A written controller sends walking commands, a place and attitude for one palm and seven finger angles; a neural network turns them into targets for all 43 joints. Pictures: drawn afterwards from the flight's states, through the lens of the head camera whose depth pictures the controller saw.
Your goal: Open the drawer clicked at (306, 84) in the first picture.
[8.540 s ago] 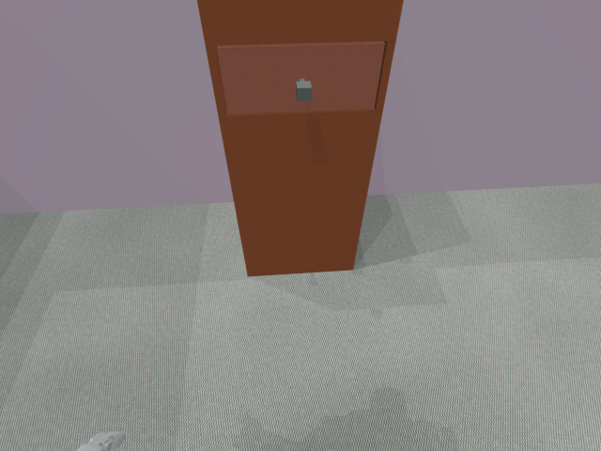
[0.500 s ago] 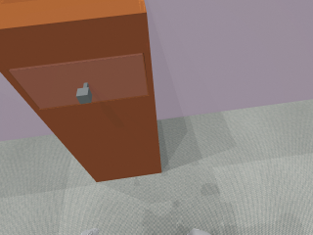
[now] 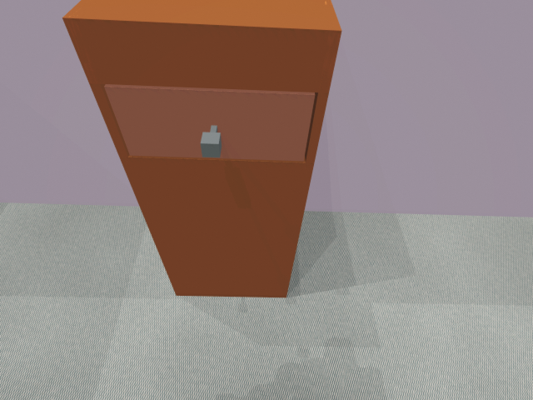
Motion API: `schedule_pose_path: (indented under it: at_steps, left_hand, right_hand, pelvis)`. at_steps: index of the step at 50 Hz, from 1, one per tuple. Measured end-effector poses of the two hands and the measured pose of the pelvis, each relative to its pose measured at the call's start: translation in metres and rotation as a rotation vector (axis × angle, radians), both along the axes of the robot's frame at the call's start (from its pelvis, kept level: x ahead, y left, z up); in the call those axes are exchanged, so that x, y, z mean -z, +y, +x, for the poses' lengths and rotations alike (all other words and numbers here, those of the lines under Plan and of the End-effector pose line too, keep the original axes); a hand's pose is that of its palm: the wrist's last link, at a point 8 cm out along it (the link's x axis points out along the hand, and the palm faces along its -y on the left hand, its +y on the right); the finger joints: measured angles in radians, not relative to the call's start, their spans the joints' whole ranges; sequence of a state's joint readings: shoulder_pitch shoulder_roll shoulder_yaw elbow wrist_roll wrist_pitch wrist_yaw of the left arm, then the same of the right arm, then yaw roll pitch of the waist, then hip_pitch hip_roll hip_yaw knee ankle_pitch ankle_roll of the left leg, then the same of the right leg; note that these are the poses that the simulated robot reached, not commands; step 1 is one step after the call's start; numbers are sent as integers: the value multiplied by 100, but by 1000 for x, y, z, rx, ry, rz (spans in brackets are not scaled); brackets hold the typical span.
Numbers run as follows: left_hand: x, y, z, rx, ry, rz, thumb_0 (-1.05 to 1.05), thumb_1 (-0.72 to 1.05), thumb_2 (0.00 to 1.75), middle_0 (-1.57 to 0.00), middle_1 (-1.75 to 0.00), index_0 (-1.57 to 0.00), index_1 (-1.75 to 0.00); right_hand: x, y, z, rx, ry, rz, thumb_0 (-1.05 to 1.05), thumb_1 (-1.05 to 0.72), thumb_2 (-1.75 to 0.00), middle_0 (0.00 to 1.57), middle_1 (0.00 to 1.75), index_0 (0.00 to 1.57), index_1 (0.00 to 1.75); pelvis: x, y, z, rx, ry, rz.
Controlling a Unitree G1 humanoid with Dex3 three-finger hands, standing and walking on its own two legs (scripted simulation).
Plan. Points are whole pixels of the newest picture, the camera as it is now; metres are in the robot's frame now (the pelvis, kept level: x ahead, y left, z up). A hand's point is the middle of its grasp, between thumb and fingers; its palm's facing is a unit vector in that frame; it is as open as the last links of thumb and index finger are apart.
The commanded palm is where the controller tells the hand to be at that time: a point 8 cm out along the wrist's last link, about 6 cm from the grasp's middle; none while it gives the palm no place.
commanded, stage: come to a stop and stand still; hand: left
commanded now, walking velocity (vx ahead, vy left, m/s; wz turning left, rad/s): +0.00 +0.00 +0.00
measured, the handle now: (212, 139) +0.55 +0.17 +0.06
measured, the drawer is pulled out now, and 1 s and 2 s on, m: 0.00 0.00 0.00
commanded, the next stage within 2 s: look again from close up in 0.88 s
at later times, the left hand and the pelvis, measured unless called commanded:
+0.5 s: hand out of the picture -0.01 +0.20 -0.16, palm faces +0.00 -0.98 -0.21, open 7.3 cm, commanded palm none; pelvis -0.03 +0.02 +0.02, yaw -2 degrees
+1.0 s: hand out of the picture -0.07 +0.17 -0.16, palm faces +0.01 -0.99 -0.14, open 7.4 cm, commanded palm none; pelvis -0.04 +0.03 +0.02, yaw -1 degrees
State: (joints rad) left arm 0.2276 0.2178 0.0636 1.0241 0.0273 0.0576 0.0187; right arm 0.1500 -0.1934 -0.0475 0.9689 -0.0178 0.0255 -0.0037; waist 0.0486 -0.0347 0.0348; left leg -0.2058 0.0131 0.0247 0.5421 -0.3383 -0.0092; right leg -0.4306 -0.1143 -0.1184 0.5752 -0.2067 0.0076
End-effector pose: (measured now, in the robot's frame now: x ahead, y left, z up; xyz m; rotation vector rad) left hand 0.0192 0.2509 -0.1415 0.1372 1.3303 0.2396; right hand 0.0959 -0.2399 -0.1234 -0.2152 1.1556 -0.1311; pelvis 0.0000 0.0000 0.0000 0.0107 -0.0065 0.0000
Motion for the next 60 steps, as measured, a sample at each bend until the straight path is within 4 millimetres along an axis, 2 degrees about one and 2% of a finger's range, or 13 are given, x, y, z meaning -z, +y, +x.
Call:
schedule_pose_path:
  at_steps: [3, 10, 13, 17, 26, 35, 41, 47, 52, 60]
  left_hand:
    - [-3, 9, -15, -9, 38, -18, 1, 91, 90, -20, -30, -20, -30]
    - [-10, 12, -39, 10, 95, -30, 1, 91, 90, -20, -30, -20, -30]
    - [-9, 7, -41, 34, 108, -23, 1, 91, 90, -20, -30, -20, -30]
    - [-16, -3, -38, 67, 97, -28, 1, 91, 90, -20, -30, -20, -30]
    - [-14, -7, -34, 88, 37, -29, 1, 93, 90, -20, -30, -20, -30]
    - [-12, -13, -60, 78, 78, -58, 1, 92, 90, -20, -30, -20, -30]
    - [-10, -20, -81, 62, 128, -84, 1, 91, 90, -20, -30, -20, -30]
    - [-8, -26, -90, 49, 150, -103, 0, 91, 90, -20, -30, -20, -30]
    - [-6, -25, -89, 66, 129, -94, 0, 91, 90, -20, -30, -20, -30]
    - [-10, -1, -68, 80, 71, -43, 0, 90, 90, -20, -30, -20, -30]
  right_hand:
    - [-5, 19, -28, 6, 58, 4, 0, -91, -90, 20, 30, 20, 30]
    - [1, 34, -70, 48, 157, 13, 1, -92, -90, 20, 30, 20, 30]
    - [11, 37, -84, 79, 172, 39, 1, -92, -90, 20, 30, 20, 30]
    - [17, 41, -105, 114, 196, 65, 1, -92, -90, 20, 30, 20, 30]
    - [13, 53, -149, 132, 251, 93, 1, -91, -90, 20, 30, 20, 30]
    - [11, 58, -180, 144, 311, 93, 1, -91, -90, 20, 30, 20, 30]
    - [9, 60, -186, 148, 327, 89, 1, -90, -90, 20, 30, 20, 30]
    - [9, 62, -178, 144, 308, 87, 1, -90, -90, 20, 30, 20, 30]
    - [13, 64, -161, 119, 259, 94, 1, -90, -90, 20, 30, 20, 30]
    - [22, 63, -137, 93, 178, 90, 2, -92, -90, 20, 30, 20, 30]
  pelvis:
    - [-8, 9, -3, -6, 0, -11]
    - [-13, 23, -8, 10, 21, 0]
    - [-9, 23, -10, 24, 23, 22]
    - [-13, 26, -17, 24, 5, -1]
    - [-16, 21, -30, 29, -31, 0]
    - [-16, 22, -42, 27, -20, -5]
    - [-16, 24, -44, 27, -13, -6]
    - [-16, 26, -42, 26, -12, -6]
    - [-13, 29, -42, 24, -6, -21]
    - [-7, 39, -34, 19, -7, -12]
